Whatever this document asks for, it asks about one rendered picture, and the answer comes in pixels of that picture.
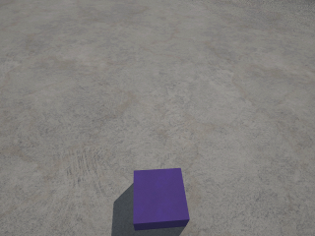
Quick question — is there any carton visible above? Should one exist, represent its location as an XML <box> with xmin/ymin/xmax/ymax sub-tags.
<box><xmin>133</xmin><ymin>168</ymin><xmax>190</xmax><ymax>231</ymax></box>

